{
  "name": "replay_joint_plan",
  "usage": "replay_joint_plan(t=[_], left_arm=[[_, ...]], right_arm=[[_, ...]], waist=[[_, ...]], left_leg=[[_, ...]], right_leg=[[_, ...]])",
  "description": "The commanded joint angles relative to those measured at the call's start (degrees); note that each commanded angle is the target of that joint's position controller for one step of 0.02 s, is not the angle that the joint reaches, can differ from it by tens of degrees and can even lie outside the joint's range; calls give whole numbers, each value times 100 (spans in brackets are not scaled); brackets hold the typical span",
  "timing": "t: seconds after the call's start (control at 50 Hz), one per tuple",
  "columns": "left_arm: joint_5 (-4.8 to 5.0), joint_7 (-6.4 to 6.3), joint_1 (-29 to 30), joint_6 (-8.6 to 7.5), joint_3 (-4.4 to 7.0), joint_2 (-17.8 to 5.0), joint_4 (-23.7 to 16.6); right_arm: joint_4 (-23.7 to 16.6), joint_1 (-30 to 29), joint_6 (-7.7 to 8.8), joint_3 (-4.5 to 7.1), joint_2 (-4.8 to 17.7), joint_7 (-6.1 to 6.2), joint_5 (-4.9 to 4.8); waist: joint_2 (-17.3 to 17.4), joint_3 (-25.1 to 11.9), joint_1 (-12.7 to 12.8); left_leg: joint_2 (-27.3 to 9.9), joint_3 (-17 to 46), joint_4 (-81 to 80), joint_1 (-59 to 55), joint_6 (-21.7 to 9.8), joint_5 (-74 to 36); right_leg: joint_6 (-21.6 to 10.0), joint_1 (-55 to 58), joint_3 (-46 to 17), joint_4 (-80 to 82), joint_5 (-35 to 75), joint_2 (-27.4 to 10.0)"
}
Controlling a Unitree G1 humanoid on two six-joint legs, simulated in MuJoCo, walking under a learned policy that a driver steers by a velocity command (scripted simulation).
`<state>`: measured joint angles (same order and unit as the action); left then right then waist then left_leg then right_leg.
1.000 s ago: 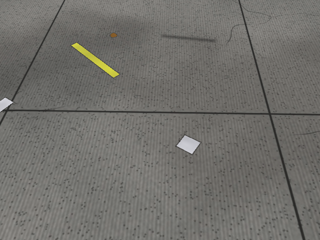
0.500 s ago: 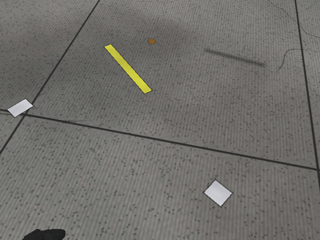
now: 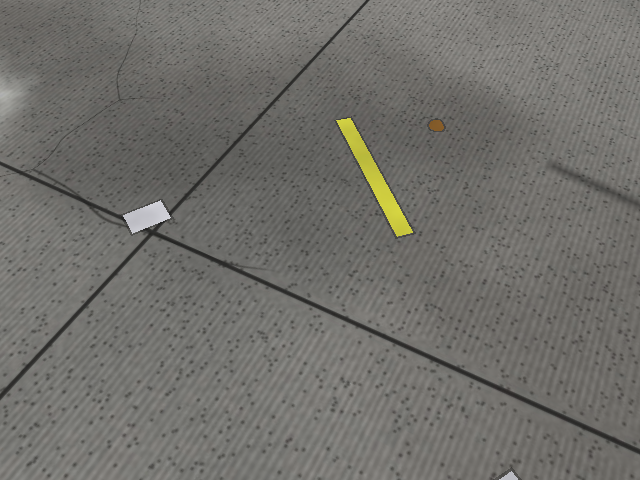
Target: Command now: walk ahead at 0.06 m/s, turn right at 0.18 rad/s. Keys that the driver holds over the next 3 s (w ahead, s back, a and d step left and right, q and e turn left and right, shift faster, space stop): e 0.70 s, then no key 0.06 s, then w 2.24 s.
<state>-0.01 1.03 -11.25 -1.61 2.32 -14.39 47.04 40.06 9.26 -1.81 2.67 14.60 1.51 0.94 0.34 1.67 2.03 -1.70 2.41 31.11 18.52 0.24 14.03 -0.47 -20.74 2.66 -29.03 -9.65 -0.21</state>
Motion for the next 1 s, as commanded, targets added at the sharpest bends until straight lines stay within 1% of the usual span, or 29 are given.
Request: replay_joint_plan(t=[0.02, 0.04, 0.06, 0.08, 0.1, 0.14, 0.18, 0.22, 0.26, 0.28, 0.3, 0.32, 0.34, 0.36, 0.4, 0.42, 0.46, 0.56, 0.62, 0.7, 0.76, 0.78, 0.8, 0.82, 0.84, 0.86, 0.88, 0.92, 1.0], left_arm=[[32, 10, 133, -93, 35, -329, -603], [49, -46, 276, -55, 146, -729, -548], [88, -79, 302, 0, 247, -900, -558], [86, -131, 204, 91, 298, -894, -500], [56, -164, 48, 173, 337, -884, -508], [87, -169, -74, 256, 288, -608, -551], [104, -109, 96, 264, 222, -445, -691], [121, -9, 169, 269, 237, -531, -841], [115, 78, -140, 282, 283, -590, -826], [74, 65, -337, 290, 329, -645, -768], [25, 4, -406, 279, 444, -1011, -812], [-29, -81, -457, 260, 604, -1835, -1018], [-248, 5, -802, 140, 533, -1706, -1078], [-251, 28, -586, 38, 492, -1574, -1096], [-4, -84, -47, 39, 413, -1267, -1179], [54, -138, 114, 85, 375, -1200, -1227], [26, -208, 93, 140, 355, -1156, -1299], [52, -316, 6, 227, 412, -1242, -1402], [33, -307, 88, 281, 451, -1296, -1495], [41, -241, 190, 336, 479, -1317, -1595], [76, -226, 342, 377, 430, -1212, -1645], [112, -239, 366, 394, 392, -1137, -1644], [87, -247, 220, 387, 320, -941, -1614], [-3, -228, 4, 361, 195, -573, -1586], [81, -225, 143, 275, 266, -767, -1800], [61, -236, 309, 177, 366, -1118, -1770], [70, -210, 234, 140, 412, -1216, -1654], [-1, -159, 52, 112, 383, -1037, -1464], [44, -55, 507, -77, 213, -577, -1524]], right_arm=[[-198, 517, -39, 373, 1370, 90, 106], [-346, 169, 12, 362, 1161, 83, 98], [-366, 76, 74, 354, 1070, 102, 101], [-372, 50, 143, 349, 1034, 123, 80], [-344, -2, 207, 341, 973, 130, -4], [-309, -160, 235, 333, 863, 148, -77], [-292, -269, 182, 370, 891, 160, -92], [-242, -187, 113, 423, 995, 175, -113], [-212, -263, 72, 444, 1054, 177, -211], [-139, -142, 78, 428, 967, 164, -251], [-55, 182, 88, 389, 733, 134, -163], [-353, 32, 105, 240, 336, 113, 153], [-516, -575, 164, 296, 605, 143, 31], [-497, -671, 160, 352, 781, 164, -109], [-295, -526, 122, 409, 859, 244, -54], [-275, -419, 108, 430, 876, 259, -38], [-230, -246, 124, 408, 737, 220, -70], [-270, -428, 186, 334, 589, 176, -78], [-277, -467, 239, 335, 622, 111, -103], [-282, -395, 355, 361, 705, 15, -144], [-211, -109, 432, 357, 709, -80, -151], [-155, 96, 459, 347, 675, -119, -134], [-140, 192, 466, 356, 736, -131, -74], [-198, 367, 449, 369, 960, -114, 46], [-78, 573, 431, 478, 1420, -134, 148], [-181, 446, 495, 474, 1288, -129, 100], [-186, 300, 522, 411, 1092, -80, -4], [-143, 313, 531, 335, 923, -10, -135], [-68, 677, 543, 316, 942, 2, -128]], waist=[[1470, -663, -69], [1379, -384, -261], [1377, -237, -293], [1261, -199, -298], [1165, -209, -249], [829, -320, -145], [856, -490, -226], [982, -677, -309], [919, -752, -121], [733, -758, -55], [-207, -696, -168], [-2061, -573, -281], [-1536, -1112, 256], [-983, -878, 145], [-511, -686, -91], [-549, -684, -207], [-619, -818, -264], [-723, -752, -127], [-852, -615, -88], [-935, -647, -57], [-948, -810, -172], [-876, -924, -304], [-643, -960, -315], [357, -1049, -244], [1513, -527, -206], [1210, -175, -346], [1009, 1, -247], [857, 17, -235], [840, 34, -510]], left_leg=[[-1712, 1401, -1202, -910, -1145, -468], [-1612, 1382, -1413, -415, -1276, -6], [-1594, 1276, -1406, -410, -1246, -255], [-1629, 1179, -1361, -479, -1276, -945], [-1754, 1103, -1256, -620, -1323, -1640], [-1625, 647, -1040, -809, -1213, -2371], [-1510, 293, -880, -888, -1116, -2542], [-1570, 210, -706, -1057, -1095, -2591], [-1539, 25, -340, -929, -894, -2260], [-1390, -170, 23, -678, -637, -1696], [-977, -691, 1060, 58, -147, -496], [-97, -940, 2879, 1848, 486, 2450], [189, 58, 3832, 2112, 417, 2793], [90, 236, 4192, 2298, 323, 2359], [-83, 315, 3968, 2382, 270, 1424], [-73, 319, 3844, 2117, 299, 1146], [81, 244, 3707, 1851, 348, 742], [202, 328, 2242, 1700, 483, 441], [282, 347, 1621, 1295, 483, 498], [401, 364, 975, 797, 386, 694], [367, 223, 75, 192, 232, 352], [345, 116, -622, -375, 125, -183], [25, 325, -968, -1030, -42, -450], [-1048, 1459, -1349, -1652, -476, 78], [-1770, 2867, -1806, -1373, -1317, 1184], [-1941, 3318, -2053, -1049, -1613, 2371], [-1709, 2938, -2072, -1004, -1417, 2554], [-1326, 2310, -2094, -1281, -1119, 2115], [-935, 1355, -2178, -1073, -1045, 1066]], right_leg=[[0, -765, -83, -481, -1726, 39], [107, -534, -106, -1223, -1688, 11], [119, -806, -97, -1855, -1765, 49], [170, -1031, -192, -2531, -2086, 2], [233, -1245, -331, -2990, -2164, -88], [293, -1248, -306, -2911, -1980, -193], [294, -906, -90, -2245, -1630, -226], [242, -562, 83, -1630, -1372, -149], [66, 80, 342, -614, -589, 39], [-78, 555, 330, -42, -48, 191], [-337, 1198, -564, 427, 1380, -248], [-1310, 1875, -2925, 606, 3776, -1907], [-2146, 1779, -3547, 864, 3544, -2321], [-1988, 1732, -3076, 828, 3064, -2040], [-1392, 1566, -2422, 726, 2333, -1511], [-1283, 1321, -2229, 767, 2267, -1334], [-1247, 1263, -2085, 825, 2127, -1145], [-1223, 1377, -2331, 899, 999, -1000], [-1246, 1020, -2612, 958, 324, -922], [-1258, 937, -3064, 827, 489, -864], [-1132, 1045, -3116, 508, 1047, -791], [-982, 847, -3016, 446, 470, -635], [-721, 382, -2828, 294, -662, -370], [-354, -385, -2112, -811, -2229, 210], [-155, -1556, -1102, -1825, -2674, 891], [-34, -1892, -1322, -2720, -2290, 476], [18, -2034, -1313, -3023, -1844, 372], [197, -2202, -1061, -3207, -1219, 209], [272, -1703, -338, -2300, -535, -40]])
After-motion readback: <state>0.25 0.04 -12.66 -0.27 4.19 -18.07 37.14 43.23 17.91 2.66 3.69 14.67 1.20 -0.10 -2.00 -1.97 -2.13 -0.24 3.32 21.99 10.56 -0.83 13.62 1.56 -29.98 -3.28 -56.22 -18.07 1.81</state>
